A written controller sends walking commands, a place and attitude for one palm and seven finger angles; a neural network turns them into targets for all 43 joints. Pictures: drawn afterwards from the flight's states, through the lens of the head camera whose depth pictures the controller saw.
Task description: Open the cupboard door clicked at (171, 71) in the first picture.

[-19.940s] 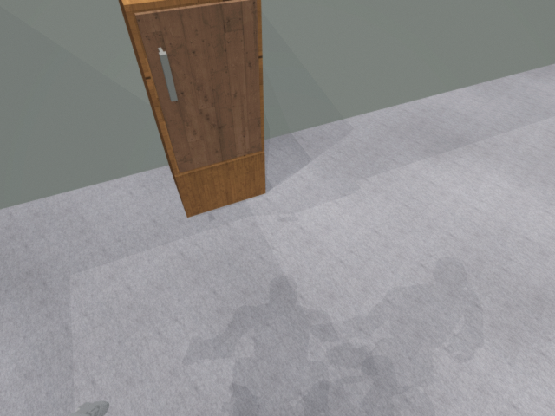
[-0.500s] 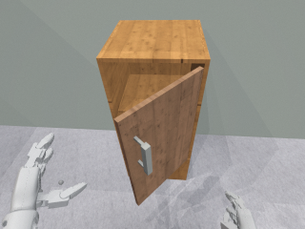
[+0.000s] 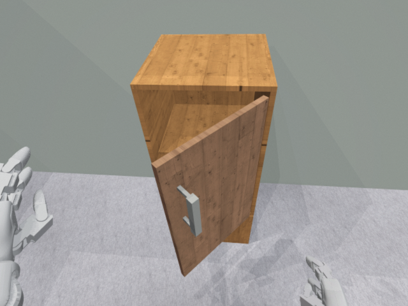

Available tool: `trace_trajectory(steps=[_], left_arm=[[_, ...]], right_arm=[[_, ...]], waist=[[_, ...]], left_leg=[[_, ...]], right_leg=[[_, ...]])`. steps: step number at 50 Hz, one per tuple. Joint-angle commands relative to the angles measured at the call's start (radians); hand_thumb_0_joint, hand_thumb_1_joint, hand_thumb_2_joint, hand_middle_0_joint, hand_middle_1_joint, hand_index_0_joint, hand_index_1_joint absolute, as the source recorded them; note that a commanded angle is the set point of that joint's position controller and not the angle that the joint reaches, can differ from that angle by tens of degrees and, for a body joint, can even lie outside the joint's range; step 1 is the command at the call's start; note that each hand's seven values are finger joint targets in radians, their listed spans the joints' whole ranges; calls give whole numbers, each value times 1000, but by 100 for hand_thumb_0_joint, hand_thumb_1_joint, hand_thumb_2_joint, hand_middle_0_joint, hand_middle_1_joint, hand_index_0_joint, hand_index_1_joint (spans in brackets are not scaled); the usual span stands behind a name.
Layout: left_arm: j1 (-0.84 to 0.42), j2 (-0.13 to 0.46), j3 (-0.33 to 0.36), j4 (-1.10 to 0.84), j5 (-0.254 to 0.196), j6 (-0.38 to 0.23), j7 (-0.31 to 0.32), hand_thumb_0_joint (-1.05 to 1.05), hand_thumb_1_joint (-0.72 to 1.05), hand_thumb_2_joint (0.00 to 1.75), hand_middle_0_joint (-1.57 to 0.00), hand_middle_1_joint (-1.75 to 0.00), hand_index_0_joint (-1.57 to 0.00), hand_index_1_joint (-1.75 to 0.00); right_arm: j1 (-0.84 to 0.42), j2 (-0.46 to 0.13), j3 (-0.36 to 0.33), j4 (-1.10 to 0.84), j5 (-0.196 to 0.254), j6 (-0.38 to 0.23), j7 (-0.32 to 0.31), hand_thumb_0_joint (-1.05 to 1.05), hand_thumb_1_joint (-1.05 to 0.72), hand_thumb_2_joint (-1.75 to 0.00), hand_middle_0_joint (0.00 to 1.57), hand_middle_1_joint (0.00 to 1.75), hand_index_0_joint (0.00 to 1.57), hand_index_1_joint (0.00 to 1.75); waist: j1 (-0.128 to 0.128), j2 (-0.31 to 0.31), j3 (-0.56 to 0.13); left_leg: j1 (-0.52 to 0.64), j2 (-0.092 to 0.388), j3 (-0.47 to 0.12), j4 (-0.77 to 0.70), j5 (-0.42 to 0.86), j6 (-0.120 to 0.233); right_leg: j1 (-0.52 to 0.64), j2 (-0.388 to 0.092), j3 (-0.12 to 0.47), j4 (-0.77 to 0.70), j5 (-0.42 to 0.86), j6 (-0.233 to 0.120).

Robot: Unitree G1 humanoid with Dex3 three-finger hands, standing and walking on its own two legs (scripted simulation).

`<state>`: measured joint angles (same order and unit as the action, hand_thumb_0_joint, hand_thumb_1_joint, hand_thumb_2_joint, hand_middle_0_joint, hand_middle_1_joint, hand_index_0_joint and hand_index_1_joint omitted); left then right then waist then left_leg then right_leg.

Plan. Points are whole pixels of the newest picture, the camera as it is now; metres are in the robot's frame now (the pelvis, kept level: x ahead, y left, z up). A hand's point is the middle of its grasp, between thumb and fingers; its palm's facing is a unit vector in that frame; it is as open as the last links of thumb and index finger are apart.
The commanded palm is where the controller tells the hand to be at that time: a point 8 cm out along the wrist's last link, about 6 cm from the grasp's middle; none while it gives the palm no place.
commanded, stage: draw the hand back to the body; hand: left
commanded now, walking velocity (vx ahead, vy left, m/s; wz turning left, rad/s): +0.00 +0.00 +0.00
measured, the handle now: (189, 211) +0.35 +0.09 -0.05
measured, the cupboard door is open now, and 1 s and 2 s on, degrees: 48 48 48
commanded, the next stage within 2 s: step back with the hand held close in 0.20 s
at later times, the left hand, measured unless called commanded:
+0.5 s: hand (40, 224) +0.18 +0.27 +0.16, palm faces +0.43 -0.78 -0.46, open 7.4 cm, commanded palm +0.12 +0.30 +0.17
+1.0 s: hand out of the picture +0.11 +0.29 +0.15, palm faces +0.42 -0.77 -0.49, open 7.4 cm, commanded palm +0.05 +0.33 +0.17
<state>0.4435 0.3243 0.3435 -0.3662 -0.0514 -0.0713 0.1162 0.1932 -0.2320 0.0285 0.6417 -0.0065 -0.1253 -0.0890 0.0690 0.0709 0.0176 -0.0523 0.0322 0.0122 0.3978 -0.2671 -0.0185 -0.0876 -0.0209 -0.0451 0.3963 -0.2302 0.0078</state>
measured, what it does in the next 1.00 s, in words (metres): shifts its weight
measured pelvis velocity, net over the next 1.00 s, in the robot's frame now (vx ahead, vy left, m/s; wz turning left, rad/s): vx -0.09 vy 0.03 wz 0.00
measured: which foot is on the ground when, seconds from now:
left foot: down 0.00-1.00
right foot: down 0.00-1.00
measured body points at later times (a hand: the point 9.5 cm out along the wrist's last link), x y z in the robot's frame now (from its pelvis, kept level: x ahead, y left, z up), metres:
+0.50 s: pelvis -0.02 +0.00 +0.00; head -0.02 -0.01 +0.45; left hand +0.15 +0.31 +0.18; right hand +0.16 -0.23 -0.08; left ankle -0.03 +0.13 -0.74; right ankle +0.00 -0.12 -0.74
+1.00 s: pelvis -0.09 +0.03 -0.01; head -0.07 +0.04 +0.43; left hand +0.08 +0.33 +0.17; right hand +0.09 -0.21 -0.09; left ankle -0.03 +0.13 -0.74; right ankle +0.00 -0.12 -0.74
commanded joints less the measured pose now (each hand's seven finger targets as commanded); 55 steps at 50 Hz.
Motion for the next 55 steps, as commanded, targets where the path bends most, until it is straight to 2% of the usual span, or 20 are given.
trace_trajectory(steps=[1,6,10,15,16,17,18,19,21,23,26,28,32,33,37,38,44,49,53,55], left_arm=[[-70,201,120,-215,6,-71,13,0,90,90,-20,-30,-20,-30],[-84,204,119,-233,9,-78,15,0,90,90,-20,-30,-20,-30],[-77,193,113,-191,5,-78,13,0,90,90,-20,-30,-20,-30],[-87,187,105,-189,7,-84,10,0,90,90,-20,-30,-20,-30],[-181,209,106,-263,7,-94,12,0,90,90,-20,-30,-20,-30],[-216,309,217,-271,17,-126,20,0,90,90,-20,-30,-20,-30],[-195,302,216,-235,24,-134,17,0,90,90,-20,-30,-20,-30],[-68,237,172,-176,19,-130,10,0,90,90,-20,-30,-20,-30],[23,205,143,-194,14,-133,4,0,90,90,-20,-30,-20,-30],[61,210,152,-224,10,-137,8,0,90,90,-20,-30,-20,-30],[85,233,172,-260,5,-138,16,0,90,90,-20,-30,-20,-30],[83,261,196,-278,5,-140,24,0,90,90,-20,-30,-20,-30],[83,264,196,-304,7,-143,33,0,90,90,-20,-30,-20,-30],[81,269,198,-310,8,-143,34,0,90,90,-20,-30,-20,-30],[86,258,193,-321,14,-150,42,0,90,90,-20,-30,-20,-30],[83,265,202,-330,18,-154,43,0,90,90,-20,-30,-20,-30],[78,257,213,-343,33,-176,53,0,90,90,-20,-30,-20,-30],[57,258,217,-357,38,-195,58,0,90,90,-20,-30,-20,-30],[36,261,206,-356,33,-200,68,0,90,90,-20,-30,-20,-30],[38,265,202,-371,28,-206,76,0,90,90,-20,-30,-20,-30]], right_arm=[[-135,-91,-44,-163,-7,-54,-12,0,-90,-90,20,30,20,30],[-140,-85,-44,-153,-6,-63,-16,0,-90,-90,20,30,20,30],[-142,-86,-47,-145,-6,-67,-17,0,-90,-90,20,30,20,30],[-144,-86,-49,-139,-6,-70,-15,0,-90,-90,20,30,20,30],[-155,-88,-47,-144,-4,-74,-14,0,-90,-90,20,30,20,30],[-141,-111,-43,-177,3,-46,-12,0,-90,-90,20,30,20,30],[-139,-98,-44,-167,3,-26,-11,0,-90,-90,20,30,20,30],[-140,-104,-51,-165,-3,-11,-9,0,-90,-90,20,30,20,30],[-132,-115,-59,-180,-6,12,-3,0,-90,-90,20,30,20,30],[-133,-118,-66,-192,-4,28,-5,0,-90,-90,20,30,20,30],[-129,-117,-73,-210,4,49,-9,0,-90,-90,20,30,20,30],[-135,-117,-76,-215,6,58,-13,0,-90,-90,20,30,20,30],[-130,-116,-80,-230,10,63,-18,0,-90,-90,20,30,20,30],[-136,-118,-80,-230,9,62,-20,0,-90,-90,20,30,20,30],[-125,-123,-80,-237,12,58,-16,0,-90,-90,20,30,20,30],[-131,-126,-81,-239,10,54,-17,0,-90,-90,20,30,20,30],[-118,-126,-79,-249,11,35,-13,0,-90,-90,20,30,20,30],[-98,-126,-80,-239,8,14,-13,0,-90,-90,20,30,20,30],[-82,-127,-82,-214,6,6,-14,0,-90,-90,20,30,20,30],[-74,-123,-77,-204,6,0,-17,0,-90,-90,20,30,20,30]], waist=[[8,-42,-88],[4,19,-62],[2,-39,-33],[2,-13,-30],[-2,-3,-50],[-46,-47,46],[-44,-66,41],[-49,-72,26],[-53,-46,-39],[-55,-14,-100],[-56,-42,-163],[-56,-30,-173],[-56,-40,-161],[-55,-11,-154],[-57,-5,-129],[-55,26,-124],[-62,5,-68],[-68,-27,-67],[-77,-55,-60],[-82,-39,-66]], left_leg=[[-25,-25,20,-48,266,39],[-21,-28,26,-53,246,34],[-25,-25,24,-62,208,38],[-20,-25,24,-70,195,36],[-12,-29,19,-72,185,37],[-111,-15,6,-28,126,50],[-128,-22,-8,-13,104,49],[-117,-20,-4,0,123,47],[-109,-13,-2,-2,181,42],[-111,-4,-4,-13,254,39],[-113,9,-6,-13,311,37],[-134,9,-11,-15,329,36],[-183,20,-17,-16,307,38],[-198,19,-22,-20,287,40],[-309,33,-36,-39,127,53],[-342,35,-42,-53,81,59],[-542,52,-79,-74,-232,85],[-529,37,-77,-18,-283,79],[-379,-8,-41,112,-241,48],[-318,-2,-56,108,-223,41]], right_leg=[[54,18,-2,-61,227,-13],[40,18,4,-79,207,-14],[23,20,5,-101,161,-10],[20,21,9,-110,141,-11],[24,22,12,-114,127,-11],[-89,-19,72,-164,147,-7],[-89,-39,72,-173,130,-13],[-108,-44,66,-172,135,-14],[-86,-43,46,-136,190,-13],[-44,-38,28,-92,255,-9],[-20,-27,22,-51,305,0],[-10,-26,20,-31,325,0],[-14,-18,22,1,321,6],[-17,-19,26,3,303,5],[-2,-13,40,31,212,6],[15,-11,42,45,201,6],[39,-10,72,78,48,5],[-44,-24,98,37,-75,-3],[-252,-71,133,-72,-231,-29],[-315,-68,102,-67,-252,-27]])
